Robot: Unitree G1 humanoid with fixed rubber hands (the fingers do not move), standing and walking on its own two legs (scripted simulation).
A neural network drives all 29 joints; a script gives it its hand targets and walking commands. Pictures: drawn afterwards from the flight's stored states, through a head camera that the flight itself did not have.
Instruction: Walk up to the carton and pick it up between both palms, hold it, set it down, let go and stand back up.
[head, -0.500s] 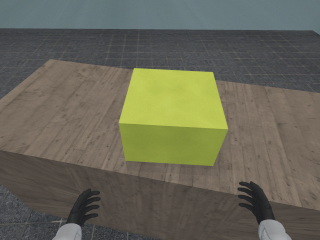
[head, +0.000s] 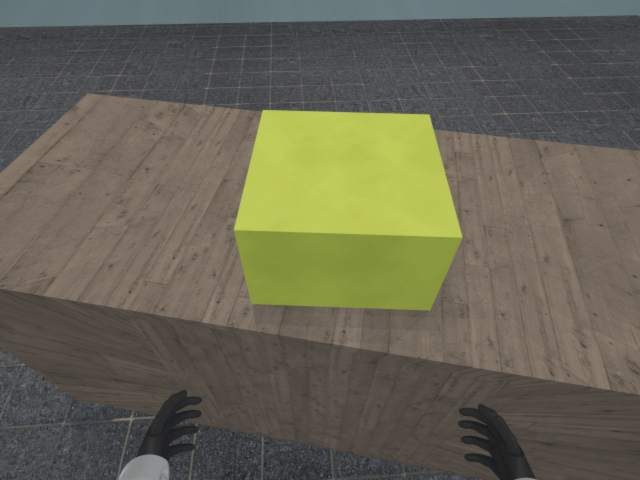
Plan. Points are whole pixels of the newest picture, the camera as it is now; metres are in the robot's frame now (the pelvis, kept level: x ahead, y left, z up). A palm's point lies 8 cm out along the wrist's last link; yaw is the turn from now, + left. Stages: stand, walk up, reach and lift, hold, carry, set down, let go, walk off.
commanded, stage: let go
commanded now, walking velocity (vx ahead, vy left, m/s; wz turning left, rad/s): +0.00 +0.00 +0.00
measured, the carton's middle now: (343, 206) +0.54 -0.01 +0.00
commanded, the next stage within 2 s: stand in 0.36 s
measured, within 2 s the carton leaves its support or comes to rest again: neither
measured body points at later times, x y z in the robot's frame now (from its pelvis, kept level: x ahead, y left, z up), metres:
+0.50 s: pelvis +0.01 -0.01 +0.00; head +0.00 +0.00 +0.45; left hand +0.15 +0.24 -0.09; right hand +0.15 -0.24 -0.11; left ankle -0.01 +0.11 -0.74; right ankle +0.01 -0.10 -0.74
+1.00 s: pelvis +0.00 -0.01 +0.00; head -0.02 -0.01 +0.45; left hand +0.05 +0.25 -0.13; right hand +0.06 -0.26 -0.14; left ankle -0.01 +0.11 -0.74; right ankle +0.01 -0.10 -0.74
